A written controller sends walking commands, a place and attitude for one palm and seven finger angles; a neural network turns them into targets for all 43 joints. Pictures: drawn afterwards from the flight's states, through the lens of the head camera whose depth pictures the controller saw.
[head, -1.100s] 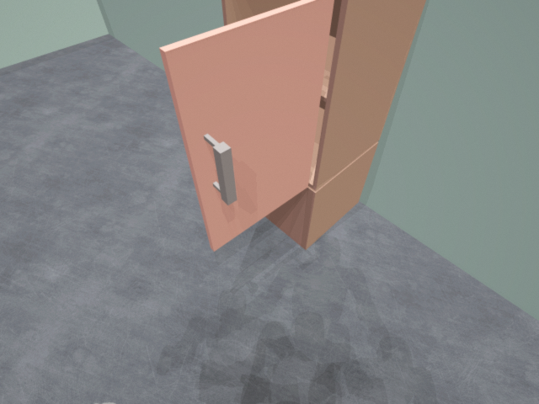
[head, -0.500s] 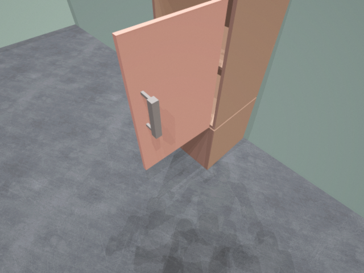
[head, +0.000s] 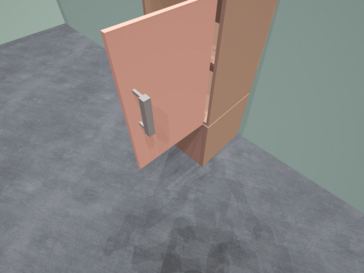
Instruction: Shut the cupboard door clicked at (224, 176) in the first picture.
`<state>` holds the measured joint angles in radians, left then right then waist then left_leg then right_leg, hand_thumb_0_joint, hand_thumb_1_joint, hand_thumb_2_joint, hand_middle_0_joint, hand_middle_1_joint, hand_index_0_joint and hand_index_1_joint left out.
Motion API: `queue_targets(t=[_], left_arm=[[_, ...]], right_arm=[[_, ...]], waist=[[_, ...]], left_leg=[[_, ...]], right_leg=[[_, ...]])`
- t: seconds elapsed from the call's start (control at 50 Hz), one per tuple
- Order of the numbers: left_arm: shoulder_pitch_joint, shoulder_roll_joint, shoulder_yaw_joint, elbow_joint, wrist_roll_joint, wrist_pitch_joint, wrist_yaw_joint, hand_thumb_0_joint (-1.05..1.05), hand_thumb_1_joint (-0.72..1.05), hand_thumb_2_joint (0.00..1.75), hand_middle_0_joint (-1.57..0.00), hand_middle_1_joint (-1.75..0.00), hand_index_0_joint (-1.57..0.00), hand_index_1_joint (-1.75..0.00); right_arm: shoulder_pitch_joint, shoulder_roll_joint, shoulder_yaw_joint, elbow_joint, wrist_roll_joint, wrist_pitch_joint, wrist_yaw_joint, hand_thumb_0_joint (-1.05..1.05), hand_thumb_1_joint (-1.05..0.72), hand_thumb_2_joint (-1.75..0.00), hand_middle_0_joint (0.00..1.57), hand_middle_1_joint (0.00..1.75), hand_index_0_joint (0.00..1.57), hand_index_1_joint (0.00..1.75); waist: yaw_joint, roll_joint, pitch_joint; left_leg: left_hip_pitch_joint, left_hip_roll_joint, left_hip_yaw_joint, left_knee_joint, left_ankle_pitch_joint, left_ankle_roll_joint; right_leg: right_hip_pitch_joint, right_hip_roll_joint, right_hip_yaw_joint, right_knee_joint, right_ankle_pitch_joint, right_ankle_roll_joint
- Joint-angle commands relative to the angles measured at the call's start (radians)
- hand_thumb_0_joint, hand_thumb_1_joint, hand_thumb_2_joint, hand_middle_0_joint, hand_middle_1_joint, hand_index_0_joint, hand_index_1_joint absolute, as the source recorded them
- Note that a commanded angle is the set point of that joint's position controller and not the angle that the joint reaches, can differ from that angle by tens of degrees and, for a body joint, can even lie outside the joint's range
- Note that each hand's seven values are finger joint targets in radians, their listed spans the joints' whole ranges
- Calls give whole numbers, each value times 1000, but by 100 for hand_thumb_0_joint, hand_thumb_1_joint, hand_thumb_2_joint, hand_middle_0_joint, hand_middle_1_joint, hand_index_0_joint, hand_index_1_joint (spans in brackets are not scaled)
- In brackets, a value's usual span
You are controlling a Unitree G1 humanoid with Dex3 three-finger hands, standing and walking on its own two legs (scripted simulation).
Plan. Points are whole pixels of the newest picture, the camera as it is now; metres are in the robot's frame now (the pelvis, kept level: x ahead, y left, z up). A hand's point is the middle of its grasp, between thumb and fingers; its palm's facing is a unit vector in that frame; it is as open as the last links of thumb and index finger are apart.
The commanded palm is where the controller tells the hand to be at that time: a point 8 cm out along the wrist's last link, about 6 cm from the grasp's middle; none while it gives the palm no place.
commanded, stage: walk to a spot facing it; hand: left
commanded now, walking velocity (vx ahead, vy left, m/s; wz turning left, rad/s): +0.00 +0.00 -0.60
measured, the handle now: (143, 113) +0.57 +0.17 -0.02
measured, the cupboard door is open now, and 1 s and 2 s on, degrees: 87 87 87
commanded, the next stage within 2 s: none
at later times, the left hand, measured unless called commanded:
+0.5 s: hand out of the picture +0.05 +0.15 -0.17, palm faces -0.20 -0.94 -0.26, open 7.4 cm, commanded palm none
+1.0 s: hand (145, 257) +0.19 +0.11 -0.18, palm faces -0.49 -0.82 -0.30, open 7.4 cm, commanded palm none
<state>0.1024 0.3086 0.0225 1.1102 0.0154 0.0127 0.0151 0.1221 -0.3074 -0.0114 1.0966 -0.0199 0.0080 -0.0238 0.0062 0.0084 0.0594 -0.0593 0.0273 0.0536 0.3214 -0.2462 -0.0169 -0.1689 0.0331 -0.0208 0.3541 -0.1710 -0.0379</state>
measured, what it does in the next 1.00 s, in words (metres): steps on the spot, turning right: left foot, then right foot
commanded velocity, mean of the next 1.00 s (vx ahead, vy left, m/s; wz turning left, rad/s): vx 0.00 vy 0.00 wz -0.60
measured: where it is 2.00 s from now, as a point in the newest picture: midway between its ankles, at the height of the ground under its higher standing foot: outside the picture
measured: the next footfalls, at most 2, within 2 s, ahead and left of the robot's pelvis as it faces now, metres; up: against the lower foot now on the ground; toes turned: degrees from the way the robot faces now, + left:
left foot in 0.70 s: +0.06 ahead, +0.12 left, +0.00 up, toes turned -25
right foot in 0.96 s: -0.04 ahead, -0.18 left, +0.00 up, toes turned -31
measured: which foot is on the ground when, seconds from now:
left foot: down 0.00-0.26, up 0.28-0.68, down 0.70-0.94, up 0.96-1.00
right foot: down 0.00-0.70, up 0.72-0.94, down 0.96-1.00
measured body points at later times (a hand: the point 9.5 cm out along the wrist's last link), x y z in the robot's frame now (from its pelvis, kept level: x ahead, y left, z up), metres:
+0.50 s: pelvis -0.02 -0.04 +0.00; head +0.04 -0.07 +0.44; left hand +0.07 +0.20 -0.15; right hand +0.01 -0.31 -0.16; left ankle -0.01 +0.13 -0.68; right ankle -0.01 -0.11 -0.75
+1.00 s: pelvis -0.02 -0.04 -0.03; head +0.03 -0.07 +0.41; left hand +0.21 +0.16 -0.16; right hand -0.09 -0.31 -0.17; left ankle +0.02 +0.13 -0.72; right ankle -0.08 -0.16 -0.75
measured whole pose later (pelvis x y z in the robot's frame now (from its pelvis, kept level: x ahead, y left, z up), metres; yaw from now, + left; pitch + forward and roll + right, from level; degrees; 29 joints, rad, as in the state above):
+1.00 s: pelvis -0.02 -0.04 -0.03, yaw -32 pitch +1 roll +0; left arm 0.14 0.30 0.09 0.86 0.03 0.04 -0.03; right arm 0.17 -0.26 -0.05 0.89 -0.01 0.04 -0.02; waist 0.02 0.00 0.12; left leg -0.35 0.12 0.03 0.90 -0.55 -0.07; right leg -0.37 0.00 0.03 0.67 -0.32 -0.01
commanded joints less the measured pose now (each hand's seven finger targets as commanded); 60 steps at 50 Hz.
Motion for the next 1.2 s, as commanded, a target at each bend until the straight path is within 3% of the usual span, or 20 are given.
queue_targets(t=[0.0, 0.16, 0.22, 0.24, 0.26, 0.36, 0.54, 0.62, 0.66, 0.68, 0.7, 0.76, 0.88, 0.92, 0.94, 1.08, 1.1, 1.12, 1.14, 1.18], left_arm=[[19, 127, 36, -92, 1, 10, 2, 0, 90, 90, -20, -30, -20, -30], [16, 48, 69, -218, 4, 49, -25, 0, 90, 90, -20, -30, -20, -30], [184, 51, 86, -195, 9, 31, -33, 0, 90, 90, -20, -30, -20, -30], [248, 161, 110, -187, 22, 15, -18, 0, 90, 90, -20, -30, -20, -30], [263, 196, 110, -183, 3, 13, -7, 0, 90, 90, -20, -30, -20, -30], [118, 98, 98, -243, 9, 5, 13, 0, 90, 90, -20, -30, -20, -30], [171, 116, 111, -232, 16, 17, 4, 0, 90, 90, -20, -30, -20, -30], [98, 110, 109, -253, 9, 26, 3, 0, 90, 90, -20, -30, -20, -30], [75, 21, 88, -294, -10, 29, -16, 0, 90, 90, -20, -30, -20, -30], [52, 40, 90, -321, -5, 22, -26, 0, 90, 90, -20, -30, -20, -30], [41, 66, 103, -339, 9, 14, -39, 0, 90, 90, -20, -30, -20, -30], [26, 31, 94, -310, 4, 31, -49, 0, 90, 90, -20, -30, -20, -30], [107, 50, 86, -293, 2, 18, -59, 0, 90, 90, -20, -30, -20, -30], [219, 242, 121, -270, 13, 7, -31, 0, 90, 90, -20, -30, -20, -30], [229, 280, 118, -271, 7, 13, -26, 0, 90, 90, -20, -30, -20, -30], [1, 159, 95, -304, 7, 24, -13, 0, 90, 90, -20, -30, -20, -30], [-12, 112, 82, -325, 0, 34, -23, 0, 90, 90, -20, -30, -20, -30], [-27, 34, 65, -358, -7, 42, -38, 0, 90, 90, -20, -30, -20, -30], [-99, 77, 78, -401, -2, 33, -52, 0, 90, 90, -20, -30, -20, -30], [-115, 67, 83, -377, 14, 17, -72, 0, 90, 90, -20, -30, -20, -30]], right_arm=[[98, -109, -38, -61, 1, 12, -20, 0, -90, -90, 20, 30, 20, 30], [60, -135, -73, -153, -20, -1, -32, 0, -90, -90, 20, 30, 20, 30], [-7, -136, -81, -182, -12, 3, -31, 0, -90, -90, 20, 30, 20, 30], [10, -71, -78, -210, 6, 10, -27, 0, -90, -90, 20, 30, 20, 30], [10, -59, -75, -221, 15, 24, -21, 0, -90, -90, 20, 30, 20, 30], [4, -3, -67, -206, 7, 29, -9, 0, -90, -90, 20, 30, 20, 30], [-53, 5, -69, -243, 22, 15, -16, 0, -90, -90, 20, 30, 20, 30], [53, -9, -70, -220, 28, 4, -27, 0, -90, -90, 20, 30, 20, 30], [94, -145, -93, -224, 1, -11, -39, 0, -90, -90, 20, 30, 20, 30], [73, -184, -97, -254, -5, -8, -42, 0, -90, -90, 20, 30, 20, 30], [35, -185, -91, -279, -15, -14, -41, 0, -90, -90, 20, 30, 20, 30], [7, -107, -73, -279, -23, -18, -34, 0, -90, -90, 20, 30, 20, 30], [44, -156, -91, -278, -11, -1, -17, 0, -90, -90, 20, 30, 20, 30], [4, -33, -66, -342, 14, 3, -7, 0, -90, -90, 20, 30, 20, 30], [22, -71, -58, -341, 18, 10, -11, 0, -90, -90, 20, 30, 20, 30], [184, -15, -51, -234, 16, -5, -7, 0, -90, -90, 20, 30, 20, 30], [238, -74, -57, -220, 4, -13, -13, 0, -90, -90, 20, 30, 20, 30], [283, -198, -82, -218, -25, -25, -16, 0, -90, -90, 20, 30, 20, 30], [267, -243, -86, -236, -23, -30, -28, 0, -90, -90, 20, 30, 20, 30], [215, -192, -73, -249, -27, -51, -11, 0, -90, -90, 20, 30, 20, 30]], waist=[[-28, -11, -79], [1, 178, 22], [85, 30, -28], [89, -305, -57], [89, -324, -57], [5, -110, -95], [41, -156, -120], [-22, -144, -142], [-49, 222, -84], [-37, 279, -64], [-22, 154, -64], [10, 204, -64], [29, 134, -91], [83, -361, -125], [95, -326, -129], [-67, -111, -147], [-86, 24, -129], [-108, 371, -77], [-100, 250, -29], [-58, 112, -9]], left_leg=[[-17, 130, -21, 60, 180, 19], [-100, 389, -145, 4, 402, 200], [-185, 252, 16, 297, 342, 72], [-362, 57, 116, 580, -67, -18], [-423, -11, -2, 777, -413, -30], [-425, 34, -87, 807, -195, -40], [-356, -22, -79, 472, -206, -31], [-99, -27, -82, 148, -65, -12], [124, 293, -406, -90, -115, 101], [-11, 488, -520, -133, -37, 203], [-130, 492, -499, -95, 80, 260], [-81, 289, -162, 59, 531, 163], [-192, 224, -17, 278, 401, 44], [-520, 19, 76, 697, -399, -59], [-494, 53, -44, 793, -446, -41], [-98, 4, 23, 238, -64, -49], [22, 88, -78, 59, -147, -15], [34, 392, -472, -149, -417, 90], [-102, 525, -587, -222, -493, 198], [-111, 442, -464, -152, -260, 199]], right_leg=[[-19, -137, 158, 65, 321, -16], [-239, -50, 72, 567, -360, 16], [0, -64, 56, 205, -32, 5], [93, -278, 426, -21, 289, -61], [43, -395, 594, -91, 393, -163], [-37, -249, 449, -36, 184, -176], [65, -193, 525, -14, 261, -153], [-89, -138, 523, 37, 178, -77], [-465, 77, 282, 279, -241, 32], [-451, 48, 110, 541, -412, 77], [-405, -8, 105, 709, -393, 90], [-385, -32, 55, 724, -342, 96], [-3, 2, -76, 201, -50, 50], [180, -410, 508, -6, 488, -145], [72, -443, 541, -19, 302, -229], [-193, -195, 367, 131, 89, -87], [-357, -92, 291, 215, -223, -31], [-539, 63, 89, 539, -470, 44], [-541, -34, 97, 693, -426, 56], [-545, -82, 74, 798, -324, 60]])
